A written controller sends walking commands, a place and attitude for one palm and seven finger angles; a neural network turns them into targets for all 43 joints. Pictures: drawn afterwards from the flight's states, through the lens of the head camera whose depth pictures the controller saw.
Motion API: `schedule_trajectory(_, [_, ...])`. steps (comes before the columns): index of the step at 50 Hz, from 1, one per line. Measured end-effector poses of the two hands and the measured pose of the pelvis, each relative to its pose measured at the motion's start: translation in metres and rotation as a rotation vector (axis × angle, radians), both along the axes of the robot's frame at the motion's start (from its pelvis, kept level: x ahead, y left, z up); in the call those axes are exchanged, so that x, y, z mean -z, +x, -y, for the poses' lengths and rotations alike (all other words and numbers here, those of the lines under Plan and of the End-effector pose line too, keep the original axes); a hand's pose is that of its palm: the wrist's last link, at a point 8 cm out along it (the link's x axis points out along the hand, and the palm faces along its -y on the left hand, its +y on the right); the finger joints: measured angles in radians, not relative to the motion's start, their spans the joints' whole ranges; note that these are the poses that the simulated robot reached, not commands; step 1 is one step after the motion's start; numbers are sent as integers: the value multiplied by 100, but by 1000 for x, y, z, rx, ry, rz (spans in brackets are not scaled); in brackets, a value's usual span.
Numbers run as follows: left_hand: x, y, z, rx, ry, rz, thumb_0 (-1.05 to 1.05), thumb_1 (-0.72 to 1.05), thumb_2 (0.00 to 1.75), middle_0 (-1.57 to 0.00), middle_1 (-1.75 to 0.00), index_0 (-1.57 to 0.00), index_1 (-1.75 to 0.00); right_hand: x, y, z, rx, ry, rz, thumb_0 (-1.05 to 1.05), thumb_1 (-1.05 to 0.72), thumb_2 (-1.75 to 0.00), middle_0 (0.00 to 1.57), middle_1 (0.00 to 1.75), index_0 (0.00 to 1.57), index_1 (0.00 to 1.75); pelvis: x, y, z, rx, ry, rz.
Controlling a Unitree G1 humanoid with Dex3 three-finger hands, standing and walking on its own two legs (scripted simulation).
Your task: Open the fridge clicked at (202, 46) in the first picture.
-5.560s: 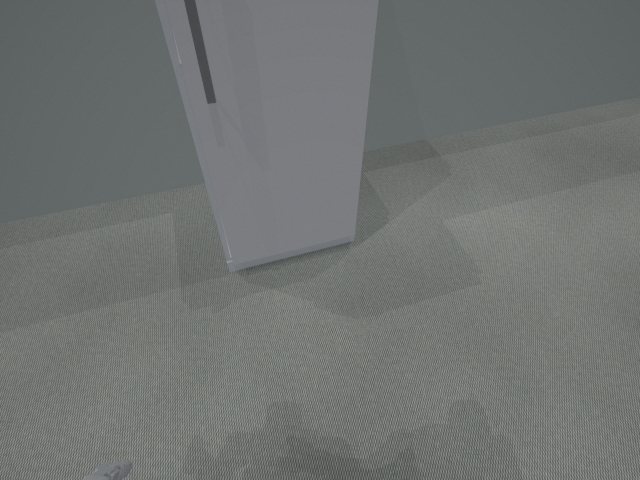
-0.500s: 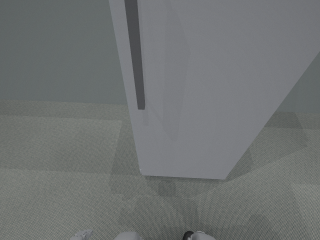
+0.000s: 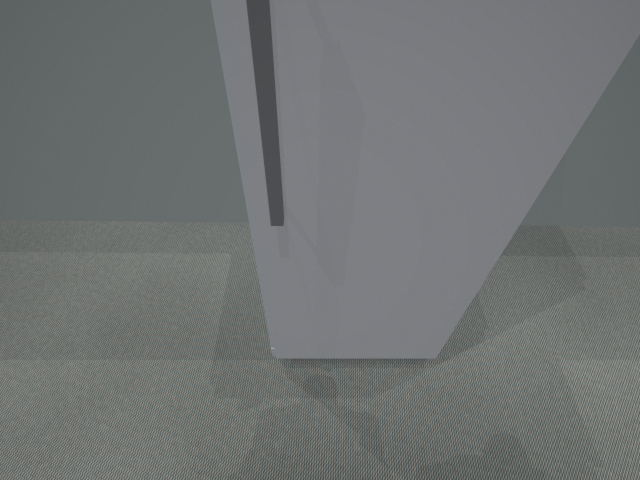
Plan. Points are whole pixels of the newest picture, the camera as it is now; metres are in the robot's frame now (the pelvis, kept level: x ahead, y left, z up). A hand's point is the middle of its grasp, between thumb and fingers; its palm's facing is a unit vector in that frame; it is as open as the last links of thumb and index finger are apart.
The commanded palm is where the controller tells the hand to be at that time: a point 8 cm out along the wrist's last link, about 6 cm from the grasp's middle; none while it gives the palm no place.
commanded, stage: come to a stop and stand still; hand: left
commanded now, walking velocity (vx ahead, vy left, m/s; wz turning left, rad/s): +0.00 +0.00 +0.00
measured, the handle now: (267, 90) +0.52 +0.10 +0.22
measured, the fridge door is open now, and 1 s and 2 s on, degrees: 0 0 0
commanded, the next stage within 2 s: look again from close up in 0.58 s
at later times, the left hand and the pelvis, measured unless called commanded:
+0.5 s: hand out of the picture +0.02 +0.13 -0.17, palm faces +0.04 -0.97 -0.24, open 7.3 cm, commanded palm none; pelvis +0.01 -0.05 -0.01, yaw +1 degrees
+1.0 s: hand out of the picture +0.01 +0.15 -0.18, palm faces +0.05 -0.97 -0.23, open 7.3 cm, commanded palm none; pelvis +0.01 -0.04 +0.00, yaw +1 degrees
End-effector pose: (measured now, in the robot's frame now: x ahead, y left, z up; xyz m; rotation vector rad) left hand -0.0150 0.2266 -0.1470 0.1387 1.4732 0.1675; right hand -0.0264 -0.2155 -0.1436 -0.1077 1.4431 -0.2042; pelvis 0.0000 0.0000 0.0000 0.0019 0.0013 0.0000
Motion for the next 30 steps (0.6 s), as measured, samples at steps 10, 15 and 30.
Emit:
schedule_trajectory(10, [0, 27, 28, 58, 46, 126, 1, 94, 90, -21, -30, -20, -30, 23, -1, 21, -13, 65, 33, 0, -91, -90, 20, 30, 20, 30, 12, -2, 26, -9, 1, 18])
schedule_trajectory(15, [-4, 37, 33, 50, 60, 169, 1, 94, 90, -21, -30, -20, -30, 26, 15, 24, -33, 84, 70, 0, -91, -90, 20, 30, 20, 30, 12, 2, 35, -10, 8, 25])
schedule_trajectory(30, [-2, 20, 51, 9, 33, 118, 0, 92, 90, -21, -30, -20, -30, 15, 39, 53, -81, 32, 68, 1, -92, -90, 20, 30, 20, 30, 7, 8, 49, -16, 13, 22])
